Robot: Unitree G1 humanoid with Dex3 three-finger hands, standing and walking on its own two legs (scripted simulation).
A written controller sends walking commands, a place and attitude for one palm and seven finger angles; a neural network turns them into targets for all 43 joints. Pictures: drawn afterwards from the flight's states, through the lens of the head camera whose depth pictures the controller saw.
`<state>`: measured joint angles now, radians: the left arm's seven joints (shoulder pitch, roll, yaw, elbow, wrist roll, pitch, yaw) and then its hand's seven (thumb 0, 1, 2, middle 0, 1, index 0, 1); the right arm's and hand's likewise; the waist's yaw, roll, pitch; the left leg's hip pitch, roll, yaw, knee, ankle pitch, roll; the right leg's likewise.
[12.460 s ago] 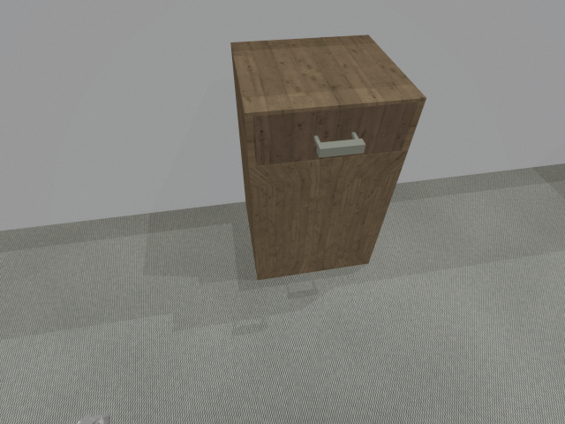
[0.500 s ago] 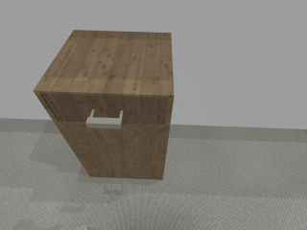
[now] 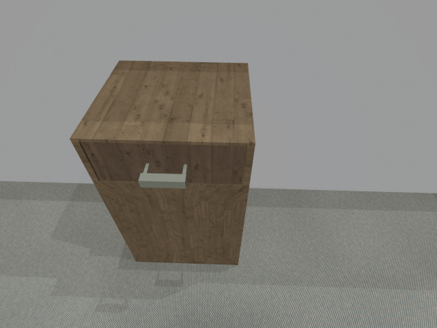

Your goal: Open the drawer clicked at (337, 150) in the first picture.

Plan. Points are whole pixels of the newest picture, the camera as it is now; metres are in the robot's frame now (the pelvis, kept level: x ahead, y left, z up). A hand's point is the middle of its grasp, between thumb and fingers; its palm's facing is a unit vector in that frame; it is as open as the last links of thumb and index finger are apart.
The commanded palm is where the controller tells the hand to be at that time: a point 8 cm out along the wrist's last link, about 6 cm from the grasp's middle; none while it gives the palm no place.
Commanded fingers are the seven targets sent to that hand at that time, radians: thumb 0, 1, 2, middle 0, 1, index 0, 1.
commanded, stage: come to a stop and stand still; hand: left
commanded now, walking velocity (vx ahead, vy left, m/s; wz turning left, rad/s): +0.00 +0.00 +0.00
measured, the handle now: (164, 174) +0.52 +0.19 -0.08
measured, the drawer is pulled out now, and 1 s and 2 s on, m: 0.00 0.00 0.00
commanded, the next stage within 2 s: look again from close up in 0.22 s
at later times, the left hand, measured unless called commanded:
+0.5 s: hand out of the picture -0.02 +0.17 -0.19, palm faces +0.02 -0.99 -0.16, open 7.4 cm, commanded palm none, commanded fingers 0.00 0.90 0.90 -0.20 -0.30 -0.20 -0.30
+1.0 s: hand out of the picture +0.08 +0.21 -0.12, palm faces -0.05 -0.89 -0.46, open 7.4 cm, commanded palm +0.10 +0.24 -0.06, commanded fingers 0.00 0.74 0.83 -0.21 -0.41 -0.21 -0.41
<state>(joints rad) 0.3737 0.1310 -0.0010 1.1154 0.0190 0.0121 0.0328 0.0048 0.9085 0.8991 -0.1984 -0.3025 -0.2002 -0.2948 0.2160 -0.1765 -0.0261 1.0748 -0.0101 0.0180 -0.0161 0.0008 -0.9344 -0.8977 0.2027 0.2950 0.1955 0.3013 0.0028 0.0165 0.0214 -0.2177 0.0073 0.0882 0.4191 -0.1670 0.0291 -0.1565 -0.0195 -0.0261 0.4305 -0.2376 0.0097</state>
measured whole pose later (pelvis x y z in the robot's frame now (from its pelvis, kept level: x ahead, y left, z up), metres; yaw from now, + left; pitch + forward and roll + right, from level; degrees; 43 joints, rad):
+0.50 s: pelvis -0.01 +0.01 -0.01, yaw +1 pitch -2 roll -1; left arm 0.34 0.12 -0.01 1.08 0.02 -0.01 0.04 0.00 0.91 0.90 -0.20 -0.30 -0.20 -0.30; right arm 0.36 -0.12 0.01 1.06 -0.02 0.01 -0.01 0.01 -0.91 -0.90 0.20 0.29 0.19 0.30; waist -0.04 0.01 0.01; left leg -0.32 0.01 0.06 0.57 -0.23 0.04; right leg -0.23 -0.02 -0.05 0.53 -0.28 0.01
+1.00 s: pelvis -0.01 +0.02 -0.01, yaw +1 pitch -1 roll +1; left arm 0.53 0.25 -0.08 0.28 0.19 0.10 0.18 0.03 0.91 0.89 -0.21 -0.32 -0.21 -0.31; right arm 0.33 -0.19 0.02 0.85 0.04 -0.19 -0.07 0.02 -0.91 -0.90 0.20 0.30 0.20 0.30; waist 0.01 -0.03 -0.01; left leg -0.32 -0.03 0.10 0.54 -0.22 0.06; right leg -0.30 -0.04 -0.01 0.62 -0.33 -0.03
